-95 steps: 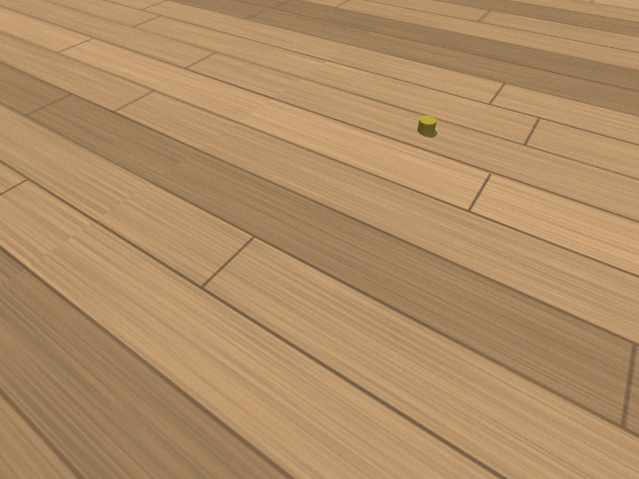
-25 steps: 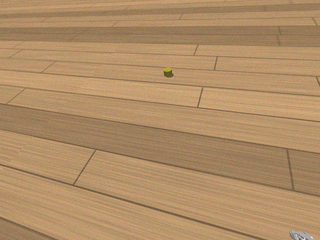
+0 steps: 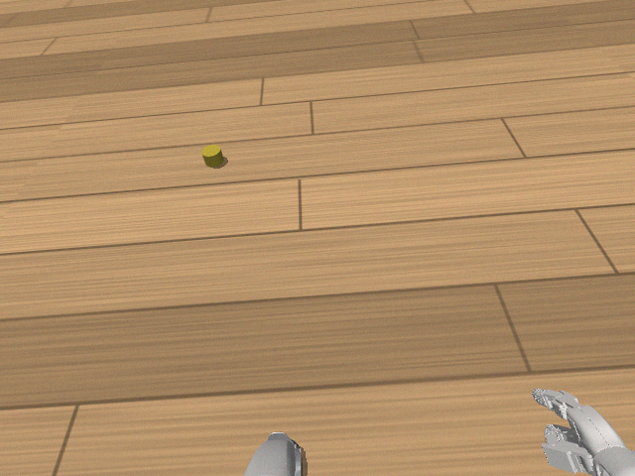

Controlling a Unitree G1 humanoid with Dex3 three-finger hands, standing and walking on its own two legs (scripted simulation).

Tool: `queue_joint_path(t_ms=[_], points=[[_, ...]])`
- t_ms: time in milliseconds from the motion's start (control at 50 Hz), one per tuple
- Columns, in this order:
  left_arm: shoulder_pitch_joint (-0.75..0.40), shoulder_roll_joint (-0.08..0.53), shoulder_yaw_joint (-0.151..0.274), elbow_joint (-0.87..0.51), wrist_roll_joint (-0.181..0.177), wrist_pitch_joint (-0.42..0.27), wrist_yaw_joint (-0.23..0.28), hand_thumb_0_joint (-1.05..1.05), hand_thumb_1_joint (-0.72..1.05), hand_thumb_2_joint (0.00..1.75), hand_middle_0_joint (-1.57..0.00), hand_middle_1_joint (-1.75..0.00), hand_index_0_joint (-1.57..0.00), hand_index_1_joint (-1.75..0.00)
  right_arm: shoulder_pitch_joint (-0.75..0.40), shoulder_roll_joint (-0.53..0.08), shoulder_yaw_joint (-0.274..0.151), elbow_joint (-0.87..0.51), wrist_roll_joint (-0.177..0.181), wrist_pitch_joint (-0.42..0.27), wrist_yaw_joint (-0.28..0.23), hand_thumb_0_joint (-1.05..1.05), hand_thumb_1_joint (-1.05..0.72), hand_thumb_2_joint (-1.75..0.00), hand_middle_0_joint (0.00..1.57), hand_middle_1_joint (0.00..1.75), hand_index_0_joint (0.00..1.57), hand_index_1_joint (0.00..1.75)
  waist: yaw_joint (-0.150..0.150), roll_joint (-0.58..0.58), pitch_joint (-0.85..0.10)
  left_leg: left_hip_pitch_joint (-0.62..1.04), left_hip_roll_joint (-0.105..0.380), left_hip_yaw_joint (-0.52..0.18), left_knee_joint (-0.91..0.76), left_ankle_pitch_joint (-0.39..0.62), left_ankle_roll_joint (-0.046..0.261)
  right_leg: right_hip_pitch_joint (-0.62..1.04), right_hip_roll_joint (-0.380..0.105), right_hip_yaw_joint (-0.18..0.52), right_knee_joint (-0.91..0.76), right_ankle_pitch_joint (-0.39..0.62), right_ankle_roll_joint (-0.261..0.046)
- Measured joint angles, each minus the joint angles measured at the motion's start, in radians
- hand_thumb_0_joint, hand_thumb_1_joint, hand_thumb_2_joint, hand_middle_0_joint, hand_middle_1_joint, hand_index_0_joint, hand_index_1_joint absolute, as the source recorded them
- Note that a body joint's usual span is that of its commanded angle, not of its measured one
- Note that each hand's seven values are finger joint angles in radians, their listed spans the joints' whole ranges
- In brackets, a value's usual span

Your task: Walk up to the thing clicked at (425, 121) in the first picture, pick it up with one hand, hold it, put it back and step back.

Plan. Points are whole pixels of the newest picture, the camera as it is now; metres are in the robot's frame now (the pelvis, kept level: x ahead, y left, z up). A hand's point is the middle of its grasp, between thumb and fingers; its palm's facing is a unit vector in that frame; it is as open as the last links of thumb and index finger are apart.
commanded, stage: walk up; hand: left
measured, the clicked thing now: (212, 155) +1.65 +0.60 -0.72
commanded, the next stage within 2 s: none
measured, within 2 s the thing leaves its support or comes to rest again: neither
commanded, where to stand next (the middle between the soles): +1.27 +0.85 m, yaw -65 degrees
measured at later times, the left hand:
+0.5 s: hand (151, 255) +0.54 +0.37 -0.11, palm faces -0.33 -0.81 -0.48, open 7.4 cm
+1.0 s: hand (112, 183) +0.81 +0.56 -0.16, palm faces -0.44 -0.69 -0.58, open 7.4 cm
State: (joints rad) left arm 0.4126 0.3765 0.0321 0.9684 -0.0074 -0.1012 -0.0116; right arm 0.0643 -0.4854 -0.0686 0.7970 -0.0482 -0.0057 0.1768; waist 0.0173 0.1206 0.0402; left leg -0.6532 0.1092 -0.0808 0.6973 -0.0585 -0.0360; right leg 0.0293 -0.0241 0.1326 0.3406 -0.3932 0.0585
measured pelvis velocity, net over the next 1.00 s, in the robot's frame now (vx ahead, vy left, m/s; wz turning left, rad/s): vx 0.60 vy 0.29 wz -0.52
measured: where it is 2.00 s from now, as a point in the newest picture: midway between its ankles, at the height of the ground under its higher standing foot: (205, 267)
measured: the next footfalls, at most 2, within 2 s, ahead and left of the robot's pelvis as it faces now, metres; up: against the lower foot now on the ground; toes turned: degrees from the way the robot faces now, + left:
left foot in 0.04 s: +0.22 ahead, +0.16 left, +0.00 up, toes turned -1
right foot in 0.50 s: +0.45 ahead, +0.01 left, +0.00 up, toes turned -27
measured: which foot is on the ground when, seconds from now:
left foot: up 0.00-0.02, down 0.04-0.52, up 0.54-0.84, down 0.86-1.00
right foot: down 0.00-0.06, up 0.08-0.48, down 0.50-0.88, up 0.90-1.00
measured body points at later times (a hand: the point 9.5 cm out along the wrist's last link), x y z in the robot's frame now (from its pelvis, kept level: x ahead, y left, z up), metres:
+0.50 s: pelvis +0.31 +0.14 -0.01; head +0.32 +0.11 +0.44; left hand +0.55 +0.41 -0.08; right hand +0.22 -0.18 -0.13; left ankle +0.19 +0.16 -0.72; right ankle +0.42 +0.03 -0.72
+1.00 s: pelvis +0.60 +0.29 -0.02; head +0.63 +0.29 +0.43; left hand +0.84 +0.60 -0.12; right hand +0.52 -0.04 -0.11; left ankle +0.70 +0.39 -0.72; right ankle +0.49 +0.15 -0.65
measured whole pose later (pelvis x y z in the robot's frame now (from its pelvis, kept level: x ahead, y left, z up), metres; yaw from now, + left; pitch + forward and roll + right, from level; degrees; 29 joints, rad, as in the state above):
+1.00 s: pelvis +0.60 +0.29 -0.02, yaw -30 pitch +0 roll -2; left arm 0.30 0.53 0.09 0.96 0.01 -0.04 0.11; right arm 0.23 -0.41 -0.10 0.73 -0.06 0.03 0.11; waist -0.05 0.00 0.06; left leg -0.48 0.11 0.05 0.86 -0.39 -0.03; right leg -0.56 -0.05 0.05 1.26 -0.48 -0.06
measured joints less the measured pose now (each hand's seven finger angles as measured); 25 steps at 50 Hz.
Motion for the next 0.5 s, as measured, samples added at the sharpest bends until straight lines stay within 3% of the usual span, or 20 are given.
queue_joint_path(t_ms=[40, 60, 80, 140, 180, 220, 260, 400, 460, 500], points=[[-0.007, 0.035, 0.009, -0.009, 0.008, 0.005, 0.010, 0.00, 0.90, 0.90, -0.21, -0.30, -0.21, -0.30, 0.020, -0.008, -0.017, -0.006, 0.001, -0.001, -0.003, 0.01, -0.90, -0.90, 0.20, 0.30, 0.20, 0.30, -0.011, -0.014, -0.007, 0.077, -0.016, 0.017, -0.058, -0.025, 0.014, 0.009, -0.018, 0.022, 0.057, -0.075, 0.017], [-0.034, 0.065, 0.018, -0.006, 0.013, 0.015, 0.017, 0.01, 0.90, 0.90, -0.21, -0.30, -0.21, -0.30, 0.025, 0.011, -0.031, -0.002, 0.002, -0.008, -0.014, 0.01, -0.90, -0.90, 0.20, 0.30, 0.20, 0.30, -0.028, -0.061, 0.005, 0.084, -0.049, 0.042, -0.023, -0.068, 0.025, -0.017, -0.053, 0.026, 0.157, -0.117, 0.010], [-0.068, 0.092, 0.028, -0.005, 0.018, 0.024, 0.025, 0.01, 0.90, 0.90, -0.21, -0.30, -0.21, -0.30, 0.033, 0.030, -0.034, -0.006, 0.003, -0.015, -0.026, 0.01, -0.90, -0.90, 0.20, 0.30, 0.20, 0.30, -0.040, -0.108, 0.028, 0.092, -0.077, 0.075, 0.018, -0.108, 0.037, -0.070, -0.081, 0.037, 0.315, -0.121, -0.018], [-0.145, 0.122, 0.030, -0.031, -0.001, 0.031, 0.053, 0.01, 0.90, 0.90, -0.20, -0.30, -0.20, -0.30, 0.074, 0.059, -0.030, -0.007, 0.025, -0.026, -0.055, 0.01, -0.90, -0.90, 0.20, 0.30, 0.20, 0.29, -0.067, -0.132, 0.069, 0.152, -0.069, 0.122, 0.035, -0.177, 0.060, -0.298, -0.012, 0.021, 0.790, -0.111, -0.101], [-0.173, 0.122, 0.022, -0.044, -0.011, 0.025, 0.045, 0.01, 0.91, 0.90, -0.20, -0.30, -0.20, -0.30, 0.107, 0.073, -0.030, 0.010, 0.029, -0.012, -0.067, 0.01, -0.90, -0.90, 0.20, 0.30, 0.20, 0.29, -0.090, -0.131, 0.064, 0.240, -0.069, 0.150, -0.066, -0.169, 0.058, -0.421, 0.004, -0.045, 0.894, -0.012, -0.115], [-0.181, 0.120, 0.018, -0.058, -0.024, 0.026, 0.028, 0.00, 0.91, 0.90, -0.20, -0.30, -0.20, -0.30, 0.146, 0.072, -0.032, 0.018, 0.023, -0.006, -0.074, 0.01, -0.90, -0.90, 0.20, 0.30, 0.20, 0.29, -0.112, -0.122, 0.045, 0.328, -0.076, 0.184, -0.175, -0.157, 0.062, -0.508, -0.001, -0.105, 0.866, 0.084, -0.106], [-0.179, 0.125, 0.019, -0.068, -0.028, 0.032, 0.015, 0.00, 0.91, 0.90, -0.20, -0.30, -0.20, -0.30, 0.185, 0.064, -0.039, 0.017, 0.022, -0.011, -0.079, 0.01, -0.90, -0.90, 0.20, 0.30, 0.20, 0.30, -0.130, -0.115, 0.029, 0.411, -0.091, 0.220, -0.250, -0.159, 0.092, -0.564, -0.006, -0.138, 0.811, 0.145, -0.090], [-0.192, 0.112, 0.030, -0.066, -0.027, 0.080, 0.005, 0.00, 0.91, 0.90, -0.20, -0.30, -0.20, -0.30, 0.292, 0.038, -0.061, 0.006, 0.007, 0.000, -0.076, 0.01, -0.90, -0.90, 0.20, 0.30, 0.20, 0.30, -0.161, -0.103, -0.017, 0.627, -0.190, 0.335, -0.344, -0.280, 0.147, -0.621, -0.037, -0.209, 0.506, 0.242, -0.070], [-0.209, 0.085, 0.022, -0.075, -0.028, 0.084, 0.005, 0.00, 0.91, 0.90, -0.20, -0.30, -0.20, -0.30, 0.303, 0.041, -0.064, -0.013, -0.003, 0.013, -0.077, 0.01, -0.90, -0.90, 0.20, 0.30, 0.20, 0.29, -0.167, -0.075, -0.008, 0.675, -0.219, 0.368, -0.318, -0.363, 0.148, -0.581, -0.035, -0.279, 0.365, 0.293, -0.078], [-0.214, 0.074, 0.020, -0.096, -0.029, 0.072, 0.011, 0.00, 0.91, 0.90, -0.20, -0.30, -0.20, -0.30, 0.305, 0.059, -0.063, -0.024, -0.006, 0.022, -0.083, 0.01, -0.90, -0.90, 0.20, 0.30, 0.20, 0.29, -0.159, -0.068, 0.002, 0.661, -0.218, 0.387, -0.184, -0.438, 0.112, -0.509, -0.018, -0.315, 0.280, 0.273, -0.112]])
